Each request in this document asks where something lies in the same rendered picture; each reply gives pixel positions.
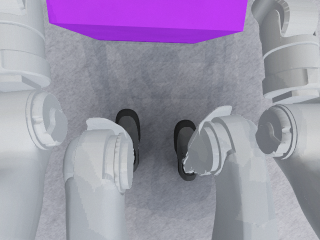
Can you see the left robot upper arm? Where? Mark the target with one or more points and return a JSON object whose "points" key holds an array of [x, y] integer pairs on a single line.
{"points": [[31, 124]]}

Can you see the left robot forearm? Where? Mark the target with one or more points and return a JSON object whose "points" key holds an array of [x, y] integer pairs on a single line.
{"points": [[23, 64]]}

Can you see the robot foot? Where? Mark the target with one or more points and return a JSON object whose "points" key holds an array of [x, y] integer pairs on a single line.
{"points": [[183, 132], [129, 120]]}

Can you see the right robot foot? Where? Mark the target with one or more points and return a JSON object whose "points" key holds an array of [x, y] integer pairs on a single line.
{"points": [[183, 132]]}

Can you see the carton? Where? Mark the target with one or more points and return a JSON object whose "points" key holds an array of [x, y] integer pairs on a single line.
{"points": [[158, 21]]}

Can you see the left robot foot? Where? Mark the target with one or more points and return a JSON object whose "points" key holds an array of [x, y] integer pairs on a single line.
{"points": [[129, 120]]}

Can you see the right robot forearm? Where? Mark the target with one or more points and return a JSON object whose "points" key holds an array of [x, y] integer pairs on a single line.
{"points": [[290, 49]]}

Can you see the right robot upper arm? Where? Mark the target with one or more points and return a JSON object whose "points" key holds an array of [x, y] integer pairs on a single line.
{"points": [[290, 133]]}

